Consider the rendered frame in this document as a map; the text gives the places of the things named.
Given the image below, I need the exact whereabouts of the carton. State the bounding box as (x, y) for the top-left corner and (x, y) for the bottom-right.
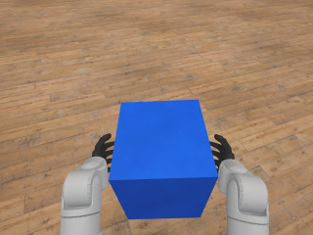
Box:
(109, 99), (219, 219)

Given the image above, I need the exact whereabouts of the robot right forearm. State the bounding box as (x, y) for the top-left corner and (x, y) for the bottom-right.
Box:
(217, 159), (269, 235)

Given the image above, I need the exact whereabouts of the left robot hand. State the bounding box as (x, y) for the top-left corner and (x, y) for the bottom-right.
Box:
(92, 133), (115, 172)

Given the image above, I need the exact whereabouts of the right robot hand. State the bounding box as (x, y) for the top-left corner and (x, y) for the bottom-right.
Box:
(209, 134), (235, 174)

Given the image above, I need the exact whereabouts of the robot left forearm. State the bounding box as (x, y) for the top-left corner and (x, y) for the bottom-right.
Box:
(60, 156), (109, 235)

